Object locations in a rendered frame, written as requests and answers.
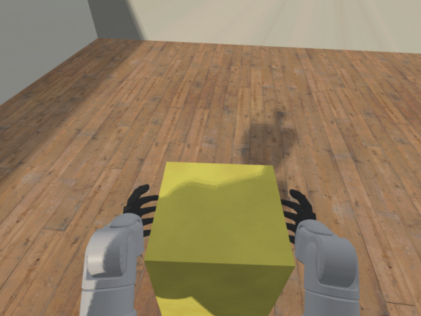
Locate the robot left hand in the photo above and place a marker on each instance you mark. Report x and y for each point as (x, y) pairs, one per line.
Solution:
(134, 203)

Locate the left robot forearm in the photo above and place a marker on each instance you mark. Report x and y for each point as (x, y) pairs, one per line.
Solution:
(110, 268)

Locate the right robot forearm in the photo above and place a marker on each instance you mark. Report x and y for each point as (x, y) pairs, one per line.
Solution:
(331, 273)

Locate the robot right hand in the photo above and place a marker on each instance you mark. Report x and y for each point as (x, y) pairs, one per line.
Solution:
(304, 211)

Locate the carton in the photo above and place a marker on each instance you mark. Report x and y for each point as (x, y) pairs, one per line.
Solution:
(219, 244)

